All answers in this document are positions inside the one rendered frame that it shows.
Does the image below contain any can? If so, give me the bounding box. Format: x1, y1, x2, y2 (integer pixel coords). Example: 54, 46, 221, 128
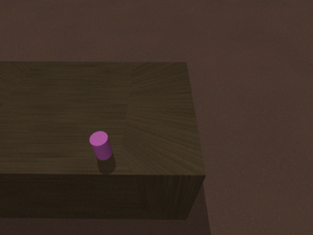
89, 131, 112, 160

